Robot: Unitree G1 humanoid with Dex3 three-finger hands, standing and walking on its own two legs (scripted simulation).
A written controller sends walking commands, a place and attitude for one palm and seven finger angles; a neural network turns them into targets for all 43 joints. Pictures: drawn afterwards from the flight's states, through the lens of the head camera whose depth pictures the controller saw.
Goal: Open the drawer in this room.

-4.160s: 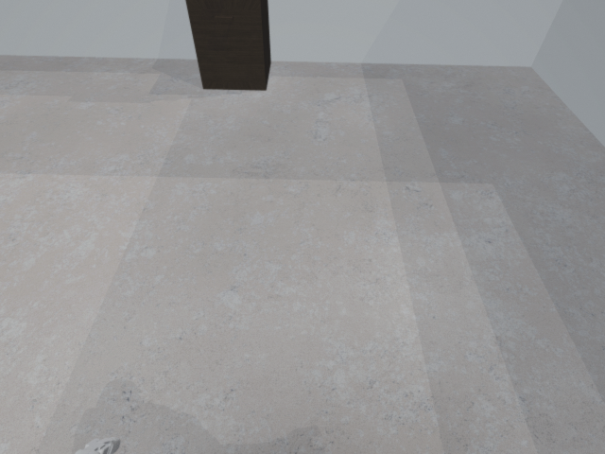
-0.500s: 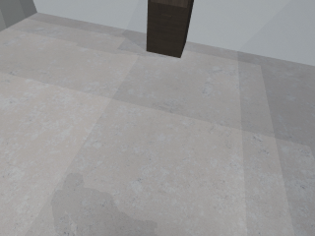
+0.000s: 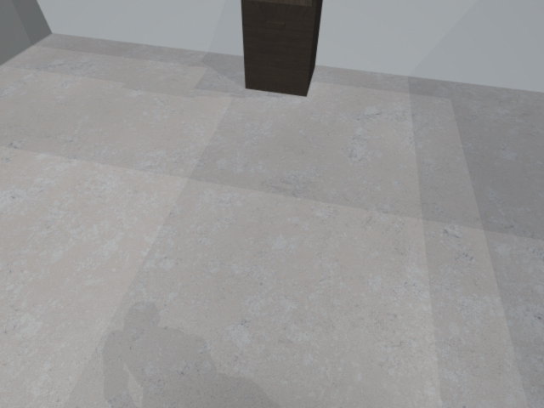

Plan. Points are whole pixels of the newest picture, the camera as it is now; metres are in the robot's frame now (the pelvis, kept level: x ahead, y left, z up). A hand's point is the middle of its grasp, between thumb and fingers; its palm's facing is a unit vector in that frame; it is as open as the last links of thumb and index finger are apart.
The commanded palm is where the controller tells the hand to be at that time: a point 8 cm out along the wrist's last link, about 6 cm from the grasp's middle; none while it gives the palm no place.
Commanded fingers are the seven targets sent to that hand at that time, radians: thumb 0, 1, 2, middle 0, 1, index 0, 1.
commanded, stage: turn or walk to find it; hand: left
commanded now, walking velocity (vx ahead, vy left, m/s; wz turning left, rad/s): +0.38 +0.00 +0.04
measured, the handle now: out of the picture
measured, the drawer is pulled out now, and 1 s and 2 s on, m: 0.00 0.00 0.00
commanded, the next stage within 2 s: stand and wait in 0.26 s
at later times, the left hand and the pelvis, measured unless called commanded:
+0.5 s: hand out of the picture -0.01 +0.17 -0.18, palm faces +0.16 -0.98 -0.13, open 7.4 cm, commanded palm none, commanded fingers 0.00 0.90 0.90 -0.20 -0.30 -0.20 -0.30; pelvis +0.13 +0.04 -0.01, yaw +4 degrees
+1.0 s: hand (177, 300) +0.33 +0.21 -0.15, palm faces +0.07 -0.97 -0.22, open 7.4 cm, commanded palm none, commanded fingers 0.00 0.90 0.90 -0.20 -0.30 -0.20 -0.30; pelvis +0.27 +0.02 +0.01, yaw +4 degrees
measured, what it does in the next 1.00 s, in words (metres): walks ahead: right foot, then left foot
